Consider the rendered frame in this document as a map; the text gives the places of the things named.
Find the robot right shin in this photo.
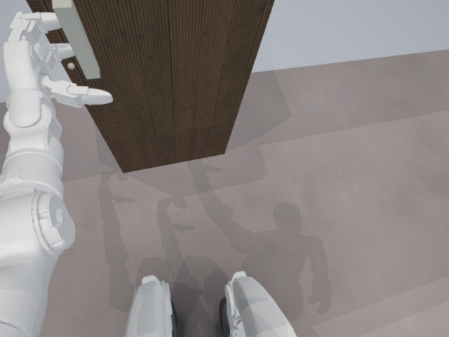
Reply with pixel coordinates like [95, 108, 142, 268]
[227, 271, 246, 337]

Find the handle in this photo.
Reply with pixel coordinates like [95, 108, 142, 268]
[52, 0, 101, 79]

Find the robot left thigh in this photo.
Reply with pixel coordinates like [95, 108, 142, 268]
[124, 281, 172, 337]

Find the robot left upper arm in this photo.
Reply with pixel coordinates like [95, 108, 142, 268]
[0, 191, 75, 337]

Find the left robot forearm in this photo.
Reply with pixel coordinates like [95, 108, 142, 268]
[0, 90, 64, 201]

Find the cupboard door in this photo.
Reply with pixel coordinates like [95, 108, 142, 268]
[38, 0, 270, 143]

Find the left robot hand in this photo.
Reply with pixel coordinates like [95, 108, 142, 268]
[3, 11, 113, 108]

